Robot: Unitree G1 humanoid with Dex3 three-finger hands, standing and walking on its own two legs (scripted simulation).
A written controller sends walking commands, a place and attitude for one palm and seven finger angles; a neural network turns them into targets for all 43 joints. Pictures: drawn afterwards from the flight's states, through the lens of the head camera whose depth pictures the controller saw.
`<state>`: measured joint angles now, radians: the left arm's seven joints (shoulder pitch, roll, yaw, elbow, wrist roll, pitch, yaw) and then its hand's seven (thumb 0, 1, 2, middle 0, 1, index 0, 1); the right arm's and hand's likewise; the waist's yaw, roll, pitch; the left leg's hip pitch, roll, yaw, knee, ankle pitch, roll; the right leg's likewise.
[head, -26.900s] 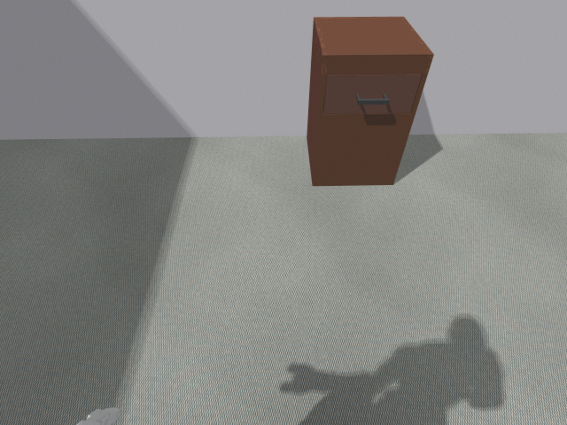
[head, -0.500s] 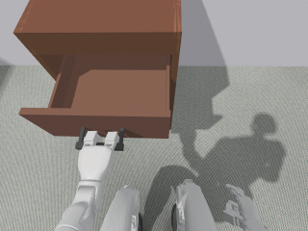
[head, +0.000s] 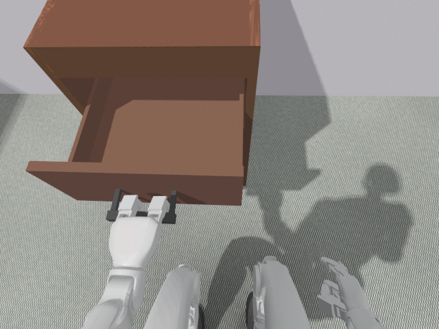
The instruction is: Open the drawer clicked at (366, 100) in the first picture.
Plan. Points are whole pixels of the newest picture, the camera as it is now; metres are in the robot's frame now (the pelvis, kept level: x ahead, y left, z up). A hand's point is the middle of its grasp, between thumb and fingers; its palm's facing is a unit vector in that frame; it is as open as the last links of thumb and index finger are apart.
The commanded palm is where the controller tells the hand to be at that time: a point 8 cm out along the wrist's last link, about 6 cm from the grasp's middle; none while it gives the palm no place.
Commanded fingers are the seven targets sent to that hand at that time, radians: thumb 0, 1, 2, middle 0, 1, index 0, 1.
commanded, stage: pull the drawer open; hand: left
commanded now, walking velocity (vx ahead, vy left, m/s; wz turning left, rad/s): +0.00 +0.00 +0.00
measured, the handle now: (143, 206) +0.34 +0.17 -0.06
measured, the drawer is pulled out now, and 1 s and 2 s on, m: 0.21 0.23 0.24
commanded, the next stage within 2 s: open the thumb to release the handle in 1.80 s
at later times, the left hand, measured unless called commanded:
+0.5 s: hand (148, 244) +0.27 +0.15 -0.08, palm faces -0.07 -0.12 -0.99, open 5.6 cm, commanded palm +0.23 +0.17 -0.04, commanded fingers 0.00 0.90 0.90 -0.40 -1.35 -0.40 -1.35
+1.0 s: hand (147, 248) +0.27 +0.15 -0.08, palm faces -0.08 -0.12 -0.99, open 5.7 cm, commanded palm +0.22 +0.17 -0.04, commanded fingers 0.00 0.90 0.90 -0.40 -1.35 -0.40 -1.35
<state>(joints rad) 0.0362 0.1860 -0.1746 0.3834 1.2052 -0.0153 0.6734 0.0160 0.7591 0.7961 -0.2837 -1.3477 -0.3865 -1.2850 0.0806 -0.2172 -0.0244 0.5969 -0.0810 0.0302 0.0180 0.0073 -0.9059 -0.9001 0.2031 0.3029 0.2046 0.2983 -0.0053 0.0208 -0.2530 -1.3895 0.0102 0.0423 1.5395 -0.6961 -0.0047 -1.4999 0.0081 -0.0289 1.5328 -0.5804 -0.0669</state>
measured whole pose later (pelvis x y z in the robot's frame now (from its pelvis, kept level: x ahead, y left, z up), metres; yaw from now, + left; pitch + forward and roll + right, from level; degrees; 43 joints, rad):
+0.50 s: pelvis +0.00 +0.00 +0.00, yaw +0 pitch +32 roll +3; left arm 0.09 0.18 -0.17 0.34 1.21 -0.03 0.68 0.02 0.76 0.79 -0.27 -1.35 -0.38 -1.28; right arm 0.08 -0.22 -0.02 0.59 -0.08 0.02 0.01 0.01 -0.91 -0.90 0.20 0.30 0.20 0.30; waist 0.00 0.01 -0.26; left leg -1.39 0.01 0.05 1.54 -0.70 -0.01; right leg -1.51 0.01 -0.02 1.54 -0.59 -0.07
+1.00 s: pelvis +0.00 +0.00 +0.00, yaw +0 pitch +32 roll +3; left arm 0.12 0.19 -0.17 0.32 1.21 -0.04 0.68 0.02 0.76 0.79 -0.28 -1.35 -0.38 -1.28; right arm 0.08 -0.21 -0.01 0.58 -0.08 0.01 0.01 0.01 -0.91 -0.90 0.20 0.30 0.20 0.30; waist 0.00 0.01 -0.26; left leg -1.39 0.01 0.05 1.55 -0.70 -0.01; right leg -1.51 0.01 -0.02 1.54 -0.59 -0.07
